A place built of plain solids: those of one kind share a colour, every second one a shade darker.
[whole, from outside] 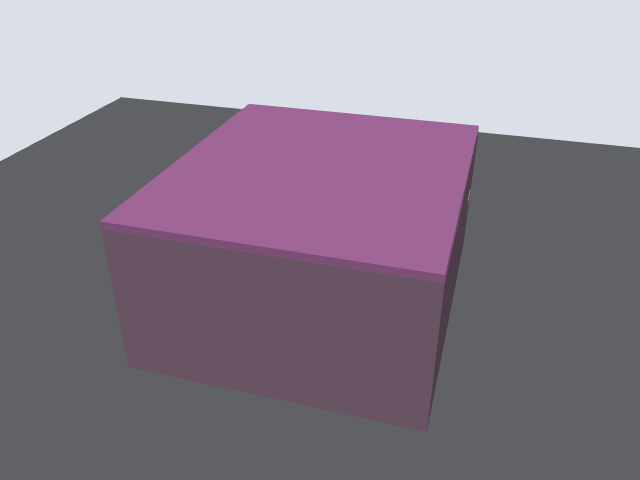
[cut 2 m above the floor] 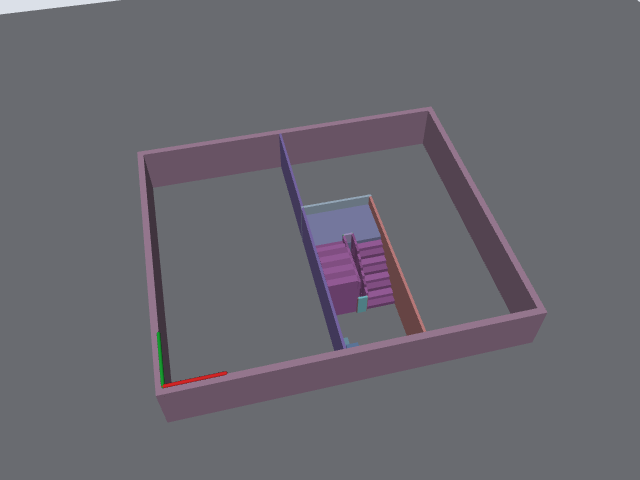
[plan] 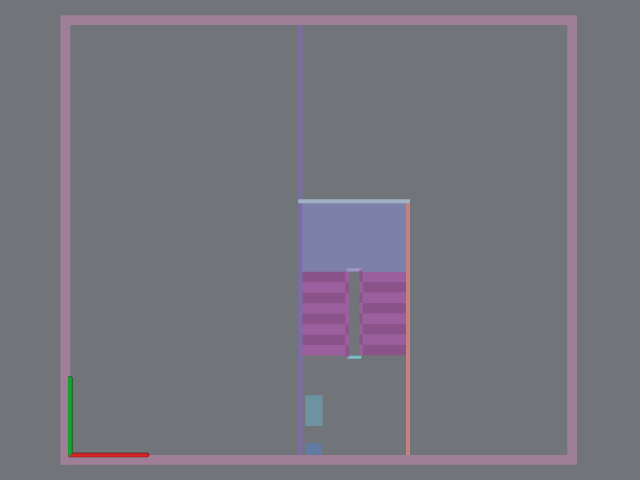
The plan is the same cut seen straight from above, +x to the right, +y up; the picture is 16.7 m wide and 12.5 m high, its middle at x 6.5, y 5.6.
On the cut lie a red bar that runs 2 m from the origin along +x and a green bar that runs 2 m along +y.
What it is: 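A small block of dwellings, 12.9 m wide and 11.2 m deep inside, its common dog-leg stair of 18 risers of 172 mm a storey on goings of 272 mm, 1.22 m wide flights and a well of 0.26 m; the dwelling on the first floor; a hall, a living room with a kitchen corner, a bedroom, a second bedroom, the bathroom shut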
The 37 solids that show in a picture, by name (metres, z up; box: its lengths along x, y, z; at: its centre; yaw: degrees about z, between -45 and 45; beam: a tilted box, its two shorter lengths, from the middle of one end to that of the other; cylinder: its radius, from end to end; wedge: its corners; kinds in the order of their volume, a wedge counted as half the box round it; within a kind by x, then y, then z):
{
 "wall_1": {"box": [0.26, 11.71, 6.24], "at": [-0.13, 5.6, 3.07]},
 "wall_2": {"box": [13.45, 0.26, 6.24], "at": [6.47, -0.13, 3.07]},
 "wall_3": {"box": [13.45, 0.26, 6.24], "at": [6.47, 11.33, 3.07]},
 "wall_4": {"box": [0.26, 11.71, 6.24], "at": [13.07, 5.6, 3.07]},
 "roof_slab_1": {"box": [13.43, 11.69, 0.44], "at": [6.47, 5.6, 6.25]},
 "piece_1": {"box": [1.22, 0.28, 2.97], "at": [6.65, 2.73, 1.44]},
 "piece_2": {"box": [1.22, 0.28, 2.8], "at": [6.65, 3.0, 1.35]},
 "piece_3": {"box": [1.22, 0.28, 2.63], "at": [6.65, 3.27, 1.26]},
 "piece_4": {"box": [1.22, 0.28, 2.46], "at": [6.65, 3.55, 1.18]},
 "piece_5": {"box": [1.22, 0.28, 2.29], "at": [6.65, 3.82, 1.09]},
 "piece_6": {"box": [1.22, 0.28, 2.11], "at": [6.65, 4.09, 1.01]},
 "piece_7": {"box": [1.22, 0.28, 1.94], "at": [6.65, 4.36, 0.92]},
 "piece_8": {"box": [1.22, 0.28, 1.77], "at": [6.65, 4.63, 0.83]},
 "piece_9": {"box": [0.09, 0.27, 1.14], "at": [7.57, 2.73, 0.52]},
 "piece_10": {"box": [0.09, 0.27, 1.31], "at": [7.57, 3.01, 0.61]},
 "piece_11": {"box": [0.09, 0.27, 1.49], "at": [7.57, 3.28, 0.69]},
 "piece_12": {"box": [0.09, 0.27, 1.66], "at": [7.57, 3.55, 0.78]},
 "piece_13": {"box": [0.09, 0.27, 1.83], "at": [7.57, 3.83, 0.86]},
 "piece_14": {"box": [0.09, 0.27, 2.0], "at": [7.57, 4.1, 0.95]},
 "piece_15": {"box": [0.09, 0.27, 2.17], "at": [7.57, 4.37, 1.04]},
 "piece_16": {"box": [0.09, 0.27, 2.35], "at": [7.57, 4.65, 1.12]},
 "piece_17": {"box": [1.22, 0.28, 0.22], "at": [8.13, 2.74, 0.06]},
 "piece_18": {"box": [1.22, 0.28, 0.39], "at": [8.13, 3.01, 0.15]},
 "piece_19": {"box": [1.22, 0.28, 0.57], "at": [8.13, 3.28, 0.23]},
 "piece_20": {"box": [1.22, 0.28, 0.74], "at": [8.13, 3.55, 0.32]},
 "piece_21": {"box": [1.22, 0.28, 0.91], "at": [8.13, 3.83, 0.41]},
 "piece_22": {"box": [1.22, 0.28, 1.08], "at": [8.13, 4.1, 0.49]},
 "piece_23": {"box": [1.22, 0.28, 1.25], "at": [8.13, 4.37, 0.58]},
 "piece_24": {"box": [1.22, 0.28, 1.43], "at": [8.13, 4.64, 0.66]},
 "half_1": {"box": [2.7, 1.79, 1.6], "at": [7.39, 5.66, 0.75]},
 "core_wall_1": {"box": [0.11, 6.56, 6.08], "at": [8.79, 3.28, 2.99]},
 "core_wall_low_1": {"box": [0.11, 11.2, 2.99], "at": [5.99, 5.6, 1.44]},
 "core_wall_back_1": {"box": [2.91, 0.11, 6.08], "at": [7.39, 6.61, 2.99]},
 "letter_boxes_1": {"box": [0.42, 0.3, 0.75], "at": [6.32, 0.16, 1.32]},
 "ground_whole_1": {"box": [0.36, 0.08, 1.0], "at": [7.39, 2.55, 0.45]},
 "whole_1": {"box": [0.36, 0.08, 0.95], "at": [7.39, 4.82, 2.02]},
 "laid_doormat_1": {"box": [0.45, 0.8, 0.05], "at": [6.34, 1.16, -0.02]}
}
